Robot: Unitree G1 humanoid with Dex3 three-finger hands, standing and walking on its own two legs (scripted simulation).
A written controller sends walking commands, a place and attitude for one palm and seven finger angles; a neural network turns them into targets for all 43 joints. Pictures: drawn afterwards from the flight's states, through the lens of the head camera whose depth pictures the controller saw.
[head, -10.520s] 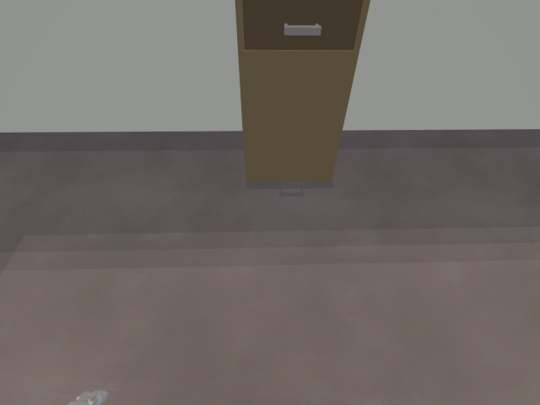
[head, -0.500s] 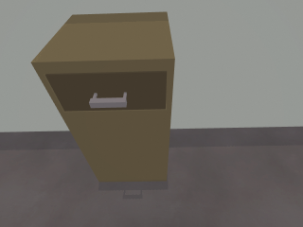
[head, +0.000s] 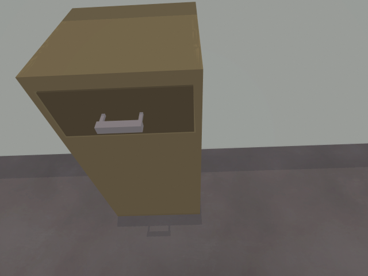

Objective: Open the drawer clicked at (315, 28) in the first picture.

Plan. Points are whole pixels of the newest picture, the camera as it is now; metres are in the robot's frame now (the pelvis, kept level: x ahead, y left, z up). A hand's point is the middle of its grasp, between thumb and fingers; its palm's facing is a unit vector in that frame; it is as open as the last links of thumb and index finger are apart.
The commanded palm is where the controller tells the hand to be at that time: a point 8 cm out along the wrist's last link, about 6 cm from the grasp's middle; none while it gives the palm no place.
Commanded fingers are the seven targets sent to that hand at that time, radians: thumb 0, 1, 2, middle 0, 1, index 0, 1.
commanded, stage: come to a stop and stand still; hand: left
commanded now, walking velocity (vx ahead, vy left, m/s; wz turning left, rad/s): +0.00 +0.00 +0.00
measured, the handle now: (120, 121) +0.51 +0.21 +0.02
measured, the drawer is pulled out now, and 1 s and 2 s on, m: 0.00 0.00 0.00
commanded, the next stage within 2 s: look again from close up in 0.42 s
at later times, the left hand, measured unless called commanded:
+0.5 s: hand out of the picture +0.03 +0.16 -0.17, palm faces +0.04 -0.97 -0.23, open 7.3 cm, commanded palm none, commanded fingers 0.00 0.90 0.90 -0.20 -0.30 -0.20 -0.30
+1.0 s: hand out of the picture +0.02 +0.16 -0.17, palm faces +0.06 -0.98 -0.21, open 7.3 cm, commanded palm none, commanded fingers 0.00 0.90 0.90 -0.20 -0.30 -0.20 -0.30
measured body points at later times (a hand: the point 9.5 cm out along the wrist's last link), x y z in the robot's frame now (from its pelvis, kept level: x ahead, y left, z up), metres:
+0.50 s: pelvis +0.02 -0.01 +0.00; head +0.04 -0.03 +0.45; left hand +0.03 +0.21 -0.15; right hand +0.02 -0.23 -0.17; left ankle -0.04 +0.12 -0.74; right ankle +0.02 -0.12 -0.74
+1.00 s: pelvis +0.02 -0.02 +0.00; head +0.04 -0.03 +0.45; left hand +0.02 +0.21 -0.15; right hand +0.00 -0.22 -0.17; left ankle -0.04 +0.12 -0.74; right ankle +0.02 -0.12 -0.74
